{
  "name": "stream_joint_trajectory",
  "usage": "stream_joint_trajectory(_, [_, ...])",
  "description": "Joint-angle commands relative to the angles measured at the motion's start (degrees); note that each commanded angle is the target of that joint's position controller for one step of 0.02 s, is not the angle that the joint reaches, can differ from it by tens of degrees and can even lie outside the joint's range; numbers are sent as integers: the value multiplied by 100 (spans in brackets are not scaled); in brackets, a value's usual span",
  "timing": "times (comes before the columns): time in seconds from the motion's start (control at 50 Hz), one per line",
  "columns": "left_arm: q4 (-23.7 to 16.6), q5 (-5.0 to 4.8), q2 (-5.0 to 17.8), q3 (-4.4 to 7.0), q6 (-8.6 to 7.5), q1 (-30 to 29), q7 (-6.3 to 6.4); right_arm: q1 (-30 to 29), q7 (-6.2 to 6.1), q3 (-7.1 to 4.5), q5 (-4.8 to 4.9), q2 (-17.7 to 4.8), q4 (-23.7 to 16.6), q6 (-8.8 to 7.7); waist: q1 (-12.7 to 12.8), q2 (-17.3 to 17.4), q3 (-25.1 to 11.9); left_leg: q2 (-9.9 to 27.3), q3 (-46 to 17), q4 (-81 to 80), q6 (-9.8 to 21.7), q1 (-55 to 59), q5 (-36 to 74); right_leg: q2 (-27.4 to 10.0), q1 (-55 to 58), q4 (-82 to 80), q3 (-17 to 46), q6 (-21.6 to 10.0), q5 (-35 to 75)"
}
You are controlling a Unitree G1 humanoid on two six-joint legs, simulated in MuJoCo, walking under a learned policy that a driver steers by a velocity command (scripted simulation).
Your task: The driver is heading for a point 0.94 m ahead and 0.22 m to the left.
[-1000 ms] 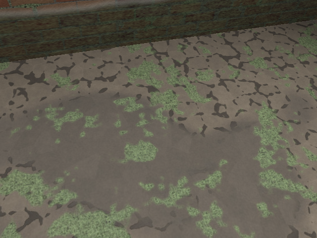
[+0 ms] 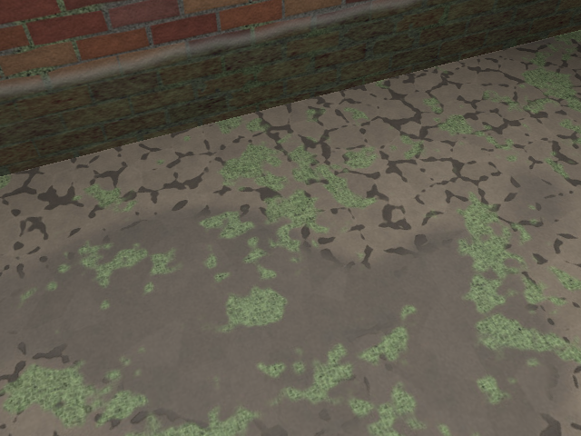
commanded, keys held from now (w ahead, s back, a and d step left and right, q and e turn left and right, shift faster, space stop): shift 0.50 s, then w+shift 0.26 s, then w+q+shift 0.24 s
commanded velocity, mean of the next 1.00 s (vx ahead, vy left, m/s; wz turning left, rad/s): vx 0.29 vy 0.00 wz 0.09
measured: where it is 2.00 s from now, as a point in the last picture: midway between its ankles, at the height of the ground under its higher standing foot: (189, 283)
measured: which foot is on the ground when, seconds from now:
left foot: down 0.00-0.80, up 0.82-1.00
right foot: down 0.00-1.00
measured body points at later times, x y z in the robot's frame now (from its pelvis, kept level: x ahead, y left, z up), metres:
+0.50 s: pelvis +0.00 +0.01 +0.00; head +0.01 +0.01 +0.45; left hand -0.01 +0.24 -0.16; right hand -0.01 -0.22 -0.16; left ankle +0.01 +0.12 -0.74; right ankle -0.03 -0.10 -0.74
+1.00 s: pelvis +0.14 -0.02 -0.01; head +0.15 -0.02 +0.44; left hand +0.09 +0.23 -0.15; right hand +0.28 -0.26 -0.14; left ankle +0.18 +0.12 -0.66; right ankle +0.02 -0.11 -0.74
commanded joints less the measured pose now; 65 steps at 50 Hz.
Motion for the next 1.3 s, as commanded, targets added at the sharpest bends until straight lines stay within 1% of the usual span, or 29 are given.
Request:
stream_joint_trajectory(0.02, [-31,1,540,74,-32,231,23,289,-27,-69,1,-519,-24,-34,-9,-64,119,506,-498,-238,152,238,720,-693,-514,-383,547,-129,1043])
stream_joint_trajectory(0.5, [262,6,178,59,-20,613,61,565,-80,-28,-1,-220,287,-69,23,-57,224,480,-546,-227,218,120,687,-681,-559,-267,440,-62,891])
stream_joint_trajectory(0.54, [235,22,371,153,24,758,48,650,-47,-132,-14,-430,248,-16,27,-74,39,153,-451,-24,404,39,-1987,-385,-734,-95,371,-309,-1729])
stream_joint_trajectory(0.56, [132,68,516,222,57,715,4,639,2,-193,-55,-566,164,20,12,-68,389,205,-701,-21,550,-359,-3191,-414,-1191,-41,579,-473,-2996])
stream_joint_trajectory(0.58, [-10,91,466,243,52,598,-41,658,49,-205,-64,-511,86,26,-28,-78,782,337,-1006,-15,676,-597,-3706,-511,-1658,70,797,-588,-3509])
stream_joint_trajectory(0.6, [-205,59,257,207,-9,328,-60,622,61,-176,-38,-343,-9,-18,-89,-51,1014,475,-1222,-28,743,-618,-3365,-564,-1927,207,791,-580,-3017])
stream_joint_trajectory(0.62, [-348,52,138,198,-86,123,-84,776,66,-185,-43,-287,-18,-78,-187,32,902,650,-1510,-234,828,-348,-3031,-527,-2076,357,663,-517,-2368])
stream_joint_trajectory(0.66, [-708,79,16,198,-229,-407,-186,1331,83,-365,-40,-714,107,-182,-426,806,466,1425,-2720,-1285,1254,596,-3297,-182,-2561,1288,-207,-278,-939])
stream_joint_trajectory(0.68, [-870,118,174,233,-285,-624,-221,1239,91,-436,-28,-822,63,-213,-415,905,476,1800,-3126,-1598,1408,395,-3396,-300,-2484,1703,-442,-246,-636])
stream_joint_trajectory(0.7, [-974,118,311,284,-331,-701,-254,1012,107,-451,-22,-783,-50,-249,-319,743,468,1840,-3120,-1703,1403,-5,-3272,-399,-2264,1929,-373,-263,-747])
stream_joint_trajectory(0.74, [-978,71,206,307,-404,-316,-318,416,127,-472,17,-754,-284,-294,99,667,461,1575,-2439,-1645,1188,-745,-2800,-448,-1455,1533,-424,-362,-878])
stream_joint_trajectory(0.76, [-835,56,74,300,-443,209,-333,56,132,-495,71,-793,-396,-309,420,690,518,1279,-1885,-1419,1053,-1358,-2616,-341,-562,802,-655,-423,-677])
stream_joint_trajectory(0.78, [-581,28,80,350,-486,872,-300,-189,135,-510,104,-723,-486,-310,733,447,561,829,-1436,-918,946,-2196,-2424,-115,661,136,-855,-403,-297])
stream_joint_trajectory(0.8, [-303,45,355,474,-534,1750,-227,-586,132,-502,73,-605,-694,-364,1126,-86,429,389,-1018,79,756,-3413,-1979,-381,2134,-74,-443,-415,-380])
stream_joint_trajectory(0.82, [-196,149,984,640,-591,2511,-125,-951,184,-368,121,-75,-1062,-467,1386,-1655,-38,-268,-117,2190,516,-4228,-1491,-1999,2873,-1266,1800,-612,-2228])
stream_joint_trajectory(0.84, [-245,189,1103,692,-542,2274,-73,-1009,208,-376,36,-184,-1233,-505,1082,-1517,210,-56,-261,3273,627,-4804,-1265,-2741,2379,-1446,2913,-917,-2882])
stream_joint_trajectory(0.86, [-458,212,783,623,-547,1693,-66,-978,265,-422,-12,-337,-1161,-508,783,-645,447,244,-568,3808,674,-4869,-725,-2607,1993,-1359,2532,-851,-2725])
stream_joint_trajectory(0.88, [-611,191,691,596,-586,1280,-87,-773,338,-436,-9,-299,-1084,-516,548,-443,432,325,-638,4000,648,-4765,-357,-2375,1761,-1430,1987,-699,-2287])
stream_joint_trajectory(0.94, [-708,125,467,516,-684,1041,-95,-575,487,-473,-94,-220,-1020,-385,259,-404,356,415,-357,4550,530,-4528,141,-1876,1370,-1580,498,-352,-837])
stream_joint_trajectory(1.04, [-623,163,307,435,-799,1309,-132,-1656,591,-356,-47,-91,-1585,-283,257,-373,881,363,289,3997,559,-4330,895,-1452,639,-1832,-1065,-142,1368])
stream_joint_trajectory(1.1, [-608,122,459,405,-811,1258,-68,-2112,643,-255,-68,-94,-1951,-284,132,-367,979,158,988,2547,779,-3286,1015,-1380,437,-1760,-1774,71,3716])
stream_joint_trajectory(1.14, [-609,107,834,468,-790,1413,35,-1886,625,-274,-64,-294,-1987,-250,-66,-645,496,-310,1395,2230,1025,-2345,872,-1571,865,-966,-1978,148,6867])
stream_joint_trajectory(1.16, [-667,126,1045,523,-730,1353,101,-1378,591,-327,-51,-481,-1894,-230,-380,-831,171,-498,1427,2169,1131,-1871,633,-1671,1084,-212,-2001,188,7857])
stream_joint_trajectory(1.2, [-912,181,1432,669,-579,884,105,642,488,-551,-43,-996,-1411,-183,-1351,-1051,-827,-720,1145,2138,1418,30,-94,-1914,783,2323,-1784,37,8364])
stream_joint_trajectory(1.22, [-1036,175,1443,709,-531,595,18,1613,404,-721,-42,-1267,-1117,-202,-1783,-785,-1177,-626,633,1393,1606,1393,-192,-1725,-57,4163,-1718,-74,6828])
stream_joint_trajectory(1.24, [-1234,190,902,629,-590,226,-126,1101,313,-869,96,-1462,-1108,-151,-1342,557,-793,38,-724,995,1794,2104,-835,-529,-1969,6328,-1525,-34,578])
stream_joint_trajectory(1.26, [-1968,39,493,502,-752,408,-200,535,364,-892,-134,-2009,-1347,-110,-469,1213,-1286,1234,-4101,9,2859,3130,-1290,-1,-4143,7778,-500,158,-1065])
stream_joint_trajectory(1.28, [-2151,97,769,491,-886,-34,-213,785,308,-894,-103,-1815,-1374,-120,-722,264,-1315,1495,-4744,-802,2799,2989,-1934,-324,-4528,7506,208,59,-575])
stream_joint_trajectory(1.3, [-2151,104,819,484,-930,-66,-219,733,255,-808,-90,-1414,-1254,-181,-478,-363,-576,1431,-4419,-1049,2545,2150,-1838,-592,-4517,6919,216,38,-348])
